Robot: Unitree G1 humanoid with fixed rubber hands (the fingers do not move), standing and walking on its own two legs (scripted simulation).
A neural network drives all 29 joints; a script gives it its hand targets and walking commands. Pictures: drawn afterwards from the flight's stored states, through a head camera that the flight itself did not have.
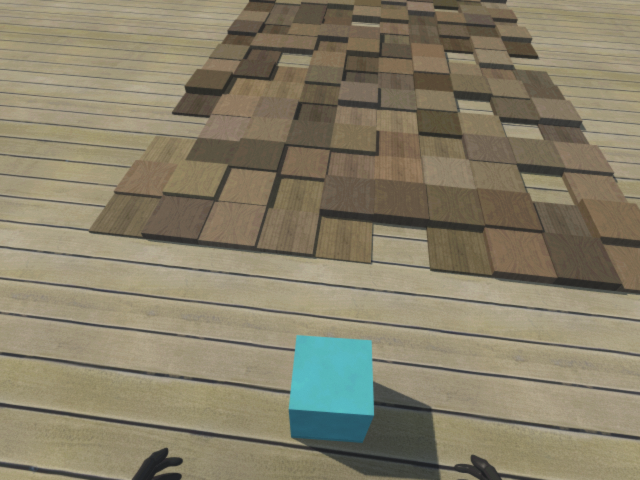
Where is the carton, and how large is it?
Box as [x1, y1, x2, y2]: [289, 335, 373, 442]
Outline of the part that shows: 297,335 289,401 291,437 362,442 373,416 371,340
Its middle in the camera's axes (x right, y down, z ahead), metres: +0.04 +0.43 +1.10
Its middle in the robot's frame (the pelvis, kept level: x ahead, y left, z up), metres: +0.47 -0.04 -0.64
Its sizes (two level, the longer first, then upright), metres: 0.210 0.200 0.250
